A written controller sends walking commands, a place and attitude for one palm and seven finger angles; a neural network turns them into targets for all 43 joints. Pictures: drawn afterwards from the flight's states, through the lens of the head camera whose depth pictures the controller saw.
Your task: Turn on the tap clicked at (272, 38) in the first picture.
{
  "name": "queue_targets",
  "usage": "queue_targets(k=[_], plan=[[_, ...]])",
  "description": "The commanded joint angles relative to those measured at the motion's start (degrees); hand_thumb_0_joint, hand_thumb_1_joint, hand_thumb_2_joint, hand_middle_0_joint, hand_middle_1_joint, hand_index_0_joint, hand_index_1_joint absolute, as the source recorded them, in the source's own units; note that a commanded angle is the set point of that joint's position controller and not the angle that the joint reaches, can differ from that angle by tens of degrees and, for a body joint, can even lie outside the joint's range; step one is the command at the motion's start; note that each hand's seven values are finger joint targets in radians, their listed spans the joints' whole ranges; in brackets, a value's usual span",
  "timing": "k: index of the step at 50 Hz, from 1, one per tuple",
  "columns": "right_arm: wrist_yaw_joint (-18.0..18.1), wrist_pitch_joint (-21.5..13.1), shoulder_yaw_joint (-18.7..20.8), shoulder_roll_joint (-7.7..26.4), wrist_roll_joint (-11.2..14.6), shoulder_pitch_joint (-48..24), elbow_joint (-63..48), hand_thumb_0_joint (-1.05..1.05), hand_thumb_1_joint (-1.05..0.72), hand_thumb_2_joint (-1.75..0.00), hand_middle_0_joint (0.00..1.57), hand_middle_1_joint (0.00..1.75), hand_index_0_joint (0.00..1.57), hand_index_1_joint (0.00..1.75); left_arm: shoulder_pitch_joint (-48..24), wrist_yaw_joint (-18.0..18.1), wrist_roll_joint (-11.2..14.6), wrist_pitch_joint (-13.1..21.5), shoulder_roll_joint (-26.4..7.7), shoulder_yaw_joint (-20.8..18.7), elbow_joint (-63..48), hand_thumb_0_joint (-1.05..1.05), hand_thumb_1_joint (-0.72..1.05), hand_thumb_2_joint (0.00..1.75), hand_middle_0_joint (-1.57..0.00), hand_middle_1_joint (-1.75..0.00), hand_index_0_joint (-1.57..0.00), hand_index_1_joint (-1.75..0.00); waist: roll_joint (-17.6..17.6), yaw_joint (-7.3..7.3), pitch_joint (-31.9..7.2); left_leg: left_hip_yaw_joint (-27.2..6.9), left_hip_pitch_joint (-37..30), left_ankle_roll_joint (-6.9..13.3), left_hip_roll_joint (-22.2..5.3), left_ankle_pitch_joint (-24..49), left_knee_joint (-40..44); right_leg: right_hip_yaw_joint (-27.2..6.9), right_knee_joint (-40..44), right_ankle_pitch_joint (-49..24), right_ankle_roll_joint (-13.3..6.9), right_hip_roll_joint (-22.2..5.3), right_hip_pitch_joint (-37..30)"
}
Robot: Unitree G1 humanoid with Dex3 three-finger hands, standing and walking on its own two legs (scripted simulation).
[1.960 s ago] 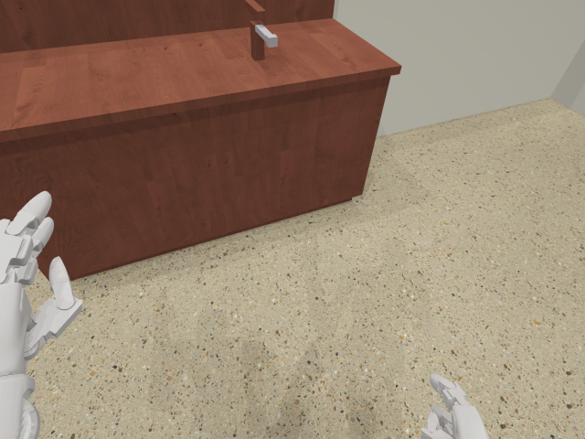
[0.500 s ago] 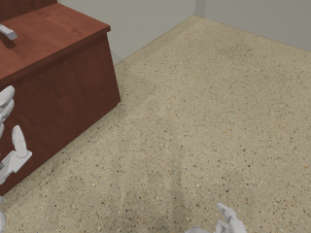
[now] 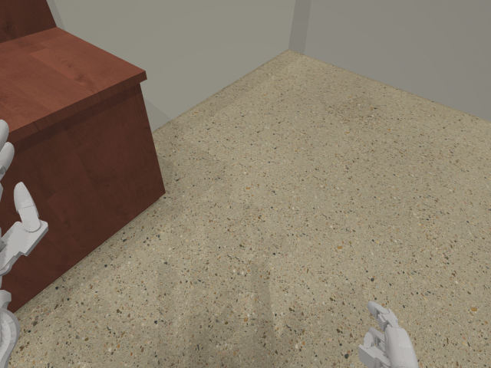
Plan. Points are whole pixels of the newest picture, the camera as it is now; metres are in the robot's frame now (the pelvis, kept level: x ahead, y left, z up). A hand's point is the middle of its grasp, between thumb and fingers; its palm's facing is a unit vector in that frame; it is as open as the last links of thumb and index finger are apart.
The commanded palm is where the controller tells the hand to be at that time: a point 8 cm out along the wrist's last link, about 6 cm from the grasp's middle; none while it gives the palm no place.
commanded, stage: walk to a spot facing it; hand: left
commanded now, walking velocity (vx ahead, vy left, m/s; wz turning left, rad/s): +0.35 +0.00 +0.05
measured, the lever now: out of the picture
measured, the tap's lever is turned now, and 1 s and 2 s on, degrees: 0 0 0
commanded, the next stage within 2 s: turn to face it in 0.32 s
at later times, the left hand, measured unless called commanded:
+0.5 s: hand (111, 159) +0.34 +0.21 +0.19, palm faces +0.48 -0.76 -0.45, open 7.4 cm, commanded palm +0.27 +0.26 +0.20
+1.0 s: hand (121, 168) +0.32 +0.19 +0.19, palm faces +0.71 -0.57 -0.41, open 7.4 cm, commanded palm +0.26 +0.21 +0.20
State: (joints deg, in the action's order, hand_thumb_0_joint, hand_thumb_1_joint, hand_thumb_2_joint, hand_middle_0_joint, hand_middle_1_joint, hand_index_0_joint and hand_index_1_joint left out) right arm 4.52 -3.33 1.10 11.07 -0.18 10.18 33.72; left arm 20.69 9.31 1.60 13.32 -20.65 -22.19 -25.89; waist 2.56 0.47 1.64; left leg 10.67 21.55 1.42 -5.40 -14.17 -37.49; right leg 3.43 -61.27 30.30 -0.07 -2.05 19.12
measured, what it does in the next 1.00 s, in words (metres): walks ahead, turning left: right foot, then left foot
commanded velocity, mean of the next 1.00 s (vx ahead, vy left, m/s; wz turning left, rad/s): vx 0.10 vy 0.00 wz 0.45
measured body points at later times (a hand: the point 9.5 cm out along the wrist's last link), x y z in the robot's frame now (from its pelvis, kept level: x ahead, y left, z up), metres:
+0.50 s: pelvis +0.15 -0.04 +0.01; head +0.20 -0.03 +0.46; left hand +0.31 +0.25 +0.21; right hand +0.33 -0.29 -0.08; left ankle +0.20 +0.09 -0.70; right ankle +0.11 -0.15 -0.72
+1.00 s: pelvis +0.22 -0.11 +0.01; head +0.25 -0.13 +0.46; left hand +0.28 +0.22 +0.21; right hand +0.47 -0.23 -0.10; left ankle +0.17 +0.02 -0.64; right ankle +0.26 -0.18 -0.72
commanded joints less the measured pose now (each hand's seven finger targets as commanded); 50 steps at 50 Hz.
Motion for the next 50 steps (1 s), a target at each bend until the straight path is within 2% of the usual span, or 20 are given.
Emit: queue_targets(k=[1, 5, 9, 10, 11, 12, 15, 18, 21, 25, 26, 27, 28, 30, 35, 42, 43, 44, 45, 50], plan=[[-0.71, -4.36, 1.86, 6.47, 0.12, -2.85, -7.45, 0.00, -0.90, -0.90, 0.20, 0.30, 0.20, 0.30, 0.89, 0.17, 0.08, 3.98, -9.49, -5.19, -21.31, 0.00, 0.90, 0.90, -0.20, -0.30, -0.20, -0.30, -15.24, -0.71, -4.84, -22.75, -12.67, 10.05, -16.73, -9.22, 22.46, -1.66, -2.35, -2.77, 0.67, -4.36, 16.25], [-0.84, -5.11, 1.38, 6.24, -0.08, -1.94, -7.33, 0.00, -0.90, -0.90, 0.20, 0.30, 0.20, 0.30, 4.94, 0.76, 0.29, 2.92, -7.96, -5.75, -18.93, 0.00, 0.90, 0.90, -0.20, -0.30, -0.20, -0.30, -18.08, -0.37, -5.99, -10.52, -6.54, 6.55, -12.88, -3.15, 20.92, 5.83, 16.68, -7.20, 1.83, -2.18, 2.34], [0.21, -3.85, 1.47, 5.86, 0.56, -1.71, -6.85, 0.00, -0.90, -0.90, 0.20, 0.30, 0.20, 0.30, 1.96, 0.79, -0.06, 1.27, -7.41, -4.83, -11.44, 0.00, 0.90, 0.90, -0.20, -0.30, -0.20, -0.30, -10.24, -0.47, -6.06, -5.22, -1.14, 2.76, -8.39, -10.58, 8.49, 8.67, 31.94, -11.96, 2.07, -0.15, -10.63], [0.24, -3.44, 1.38, 5.11, 0.75, -1.12, -6.81, 0.00, -0.90, -0.90, 0.20, 0.30, 0.20, 0.30, 0.49, 0.77, -0.42, 0.92, -8.07, -4.70, -10.32, 0.00, 0.90, 0.90, -0.20, -0.30, -0.20, -0.30, -2.11, -0.61, -6.06, -2.53, 4.32, 1.22, -4.55, -13.39, -2.19, 0.67, 37.32, -8.04, -0.44, -5.47, -13.93], [0.24, -3.02, 0.87, 3.38, 0.85, -1.49, -7.31, 0.00, -0.90, -0.90, 0.20, 0.30, 0.20, 0.30, -0.13, 1.09, -0.80, 0.49, -11.48, -6.32, -9.47, 0.00, 0.90, 0.90, -0.20, -0.30, -0.20, -0.30, 15.23, -1.28, -5.84, 0.44, 15.87, -1.07, 2.23, -17.87, -18.89, -20.75, 44.24, -7.40, -6.51, -18.31, -18.46], [-0.02, -3.32, 0.81, 5.02, 0.74, -4.60, -7.82, 0.00, -0.90, -0.90, 0.20, 0.30, 0.20, 0.30, -0.45, 1.25, 0.01, -0.11, -11.55, -6.64, -8.67, 0.00, 0.90, 0.90, -0.20, -0.30, -0.20, -0.30, 15.69, -2.84, -5.37, -6.53, 20.55, -1.25, 2.12, -19.71, -29.07, -30.11, 47.54, -6.64, -10.47, -24.67, -17.97], [-0.45, -2.35, 0.43, 5.33, 0.70, -4.17, -5.09, 0.00, -0.90, -0.90, 0.20, 0.30, 0.20, 0.30, 1.01, 0.57, -0.31, 1.56, -10.78, -5.97, -11.60, 0.00, 0.90, 0.90, -0.20, -0.30, -0.20, -0.30, 8.52, -1.25, -3.07, -10.28, 22.28, -2.84, -1.38, -11.53, -35.00, -15.26, 44.26, -23.55, -10.02, -22.88, -18.65], [-0.46, -1.60, 0.63, 5.00, 0.31, -5.18, -6.18, 0.00, -0.90, -0.90, 0.20, 0.30, 0.20, 0.30, 1.18, 1.15, -1.00, 2.95, -10.95, -6.16, -17.75, 0.00, 0.90, 0.90, -0.20, -0.30, -0.20, -0.30, 6.76, -0.85, -4.94, -7.30, 14.62, -2.70, -2.48, -10.56, -20.12, -0.90, 39.45, -43.81, -7.13, -20.96, -18.30], [-0.67, -1.56, 0.98, 3.67, -0.18, -4.41, -8.31, 0.00, -0.90, -0.90, 0.20, 0.30, 0.20, 0.30, 5.90, 2.35, -0.74, 3.03, -10.85, -7.74, -20.38, 0.00, 0.90, 0.90, -0.20, -0.30, -0.20, -0.30, 7.29, -2.55, -6.83, -0.10, 7.72, -2.17, 0.86, -7.10, -5.08, 3.38, 35.85, -51.88, -6.71, -18.91, -19.32], [0.34, -1.41, 2.71, 4.52, 0.03, -0.72, -9.40, 0.00, -0.90, -0.90, 0.20, 0.30, 0.20, 0.30, 5.93, 3.49, -0.21, 3.32, -11.45, -8.32, -23.63, 0.00, 0.90, 0.90, -0.20, -0.30, -0.20, -0.30, -0.11, 1.40, -14.26, 3.73, -13.67, -1.80, 6.21, 8.43, 10.90, 9.66, 13.71, -52.46, -0.84, -15.06, -12.63], [0.32, -1.50, 3.37, 5.65, 0.28, -0.97, -9.80, 0.00, -0.90, -0.90, 0.20, 0.30, 0.20, 0.30, 5.63, 3.40, 0.13, 4.07, -11.36, -8.48, -24.47, 0.00, 0.90, 0.90, -0.20, -0.30, -0.20, -0.30, -11.40, 1.43, -16.49, -8.29, -24.73, 2.63, -2.32, 21.31, 11.45, 9.46, 0.02, -29.17, 2.10, -9.92, -0.77], [-0.37, -2.33, 3.68, 7.36, 0.85, -1.03, -9.98, 0.00, -0.90, -0.90, 0.20, 0.30, 0.20, 0.30, 5.55, 3.05, 0.61, 4.69, -11.01, -7.47, -25.34, 0.00, 0.90, 0.90, -0.20, -0.30, -0.20, -0.30, -23.66, 0.40, -16.59, -33.36, -28.40, 11.30, -18.40, 48.48, 11.62, 4.66, -12.67, 7.80, 4.27, -2.25, 11.61], [-1.51, -2.84, 3.32, 7.40, 0.80, -0.27, -8.93, 0.00, -0.90, -0.90, 0.20, 0.30, 0.20, 0.30, 5.85, 2.14, -0.13, 4.29, -12.32, -8.76, -19.56, 0.00, 0.90, 0.90, -0.20, -0.30, -0.20, -0.30, -17.62, 1.07, -13.45, -37.68, -25.60, 14.10, -20.53, 47.94, 12.63, -1.52, -16.32, 8.77, 3.62, -2.60, 16.19], [-1.99, -2.32, 4.67, 8.22, 1.52, -1.77, -8.03, 0.00, -0.90, -0.90, 0.20, 0.30, 0.20, 0.30, 5.57, 0.95, -0.02, 3.78, -14.03, -10.73, -21.78, 0.00, 0.90, 0.90, -0.20, -0.30, -0.20, -0.30, -15.53, 1.05, -12.89, -33.09, -21.59, 14.23, -18.17, 35.99, 12.23, -3.85, -16.10, 4.23, 4.36, -4.56, 19.14], [-2.87, -3.77, 3.29, 6.80, 1.50, -1.56, -8.60, 0.00, -0.90, -0.90, 0.20, 0.30, 0.20, 0.30, 13.47, -0.16, 2.45, 2.26, -9.86, -9.00, -24.79, 0.00, 0.90, 0.90, -0.20, -0.30, -0.20, -0.30, -19.08, -0.23, -10.50, -18.13, -5.39, 7.22, -9.60, 21.31, 15.69, 1.90, 5.58, -5.85, 5.24, -1.85, 4.33], [-1.18, -5.07, 1.79, 6.48, 1.57, -1.29, -8.00, 0.00, -0.90, -0.90, 0.20, 0.30, 0.20, 0.30, 4.44, -0.72, 2.13, -1.21, -7.85, -5.31, -17.43, 0.00, 0.90, 0.90, -0.20, -0.30, -0.20, -0.30, -13.77, -0.90, -9.15, -17.27, -4.85, 4.34, -7.60, 15.62, 8.42, 3.86, 30.89, -11.63, 5.50, 1.42, -6.62], [-1.12, -5.02, 1.33, 5.85, 1.65, -1.76, -7.79, 0.00, -0.90, -0.90, 0.20, 0.30, 0.20, 0.30, 1.84, -0.65, 1.42, -1.45, -8.34, -4.97, -16.10, 0.00, 0.90, 0.90, -0.20, -0.30, -0.20, -0.30, -7.67, -1.24, -8.43, -15.89, -2.46, 2.38, -4.89, 9.53, 2.81, 0.83, 39.13, -18.15, 4.21, -2.44, -9.11], [-0.86, -4.56, 0.81, 4.27, 1.53, -1.45, -7.87, 0.00, -0.90, -0.90, 0.20, 0.30, 0.20, 0.30, -0.26, -0.11, 0.37, -2.14, -11.70, -5.68, -14.09, 0.00, 0.90, 0.90, -0.20, -0.30, -0.20, -0.30, 8.46, -0.37, -7.51, -8.15, 6.46, -1.82, 2.34, -6.03, -9.15, -13.27, 43.59, -30.92, -0.23, -15.66, -12.99], [-0.50, -5.26, 1.06, 5.10, 1.41, -2.58, -8.00, 0.00, -0.90, -0.90, 0.20, 0.30, 0.20, 0.30, -1.63, 0.46, 1.43, -3.21, -12.32, -5.65, -12.58, 0.00, 0.90, 0.90, -0.20, -0.30, -0.20, -0.30, 15.24, -1.28, -6.96, -9.01, 11.04, -3.56, 6.56, -19.39, -24.28, -21.74, 43.65, -40.48, -5.56, -24.29, -10.89], [0.55, -3.36, -0.36, 4.23, 0.17, -6.41, -7.15, 0.00, -0.90, -0.90, 0.20, 0.30, 0.20, 0.30, -0.01, 1.01, 0.06, -1.07, -10.75, -4.39, -14.69, 0.00, 0.90, 0.90, -0.20, -0.30, -0.20, -0.30, 6.39, -0.84, -5.89, -9.19, 10.92, -5.15, 3.44, -12.37, -31.83, -3.31, 37.98, -55.93, -5.54, -18.31, -12.28]])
